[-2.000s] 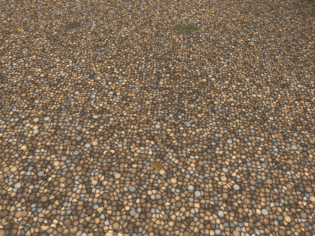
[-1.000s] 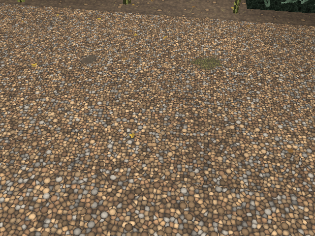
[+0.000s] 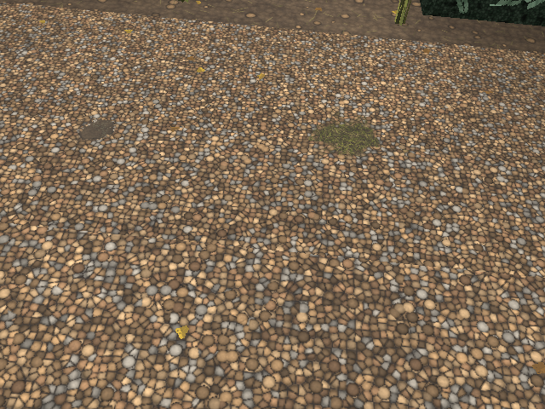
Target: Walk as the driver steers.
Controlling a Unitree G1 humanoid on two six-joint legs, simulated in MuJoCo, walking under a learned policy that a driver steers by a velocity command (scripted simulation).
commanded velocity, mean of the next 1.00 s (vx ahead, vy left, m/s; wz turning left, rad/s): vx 0.50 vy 0.00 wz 0.09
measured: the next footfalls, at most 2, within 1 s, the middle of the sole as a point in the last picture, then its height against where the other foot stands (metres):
right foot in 0.24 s outside the picture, level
left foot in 0.82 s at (198, 403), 0.18 m lower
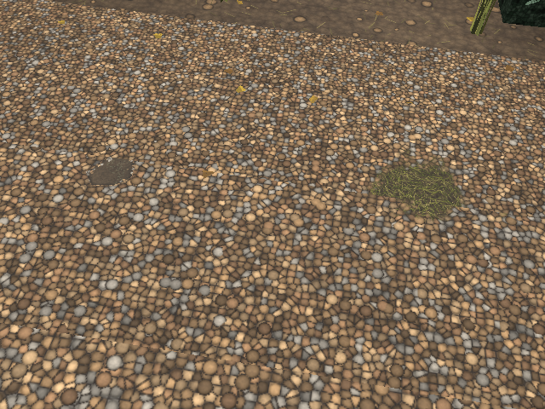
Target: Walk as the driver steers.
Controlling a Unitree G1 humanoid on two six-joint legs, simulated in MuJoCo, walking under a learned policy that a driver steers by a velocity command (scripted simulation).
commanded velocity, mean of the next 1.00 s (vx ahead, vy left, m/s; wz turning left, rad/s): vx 0.50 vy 0.00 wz -0.30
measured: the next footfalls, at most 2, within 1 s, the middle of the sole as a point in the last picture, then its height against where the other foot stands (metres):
right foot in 0.24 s outside the picture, level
left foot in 0.80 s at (292, 405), level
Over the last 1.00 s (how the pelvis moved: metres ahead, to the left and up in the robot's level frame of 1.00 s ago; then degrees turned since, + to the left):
0.53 0.09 -0.20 1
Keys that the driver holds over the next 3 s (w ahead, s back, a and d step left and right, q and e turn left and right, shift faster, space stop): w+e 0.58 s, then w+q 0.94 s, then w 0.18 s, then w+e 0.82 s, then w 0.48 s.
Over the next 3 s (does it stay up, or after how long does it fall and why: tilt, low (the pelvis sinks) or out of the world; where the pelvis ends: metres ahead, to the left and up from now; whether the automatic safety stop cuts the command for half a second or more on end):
stays up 1.56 -0.21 -0.35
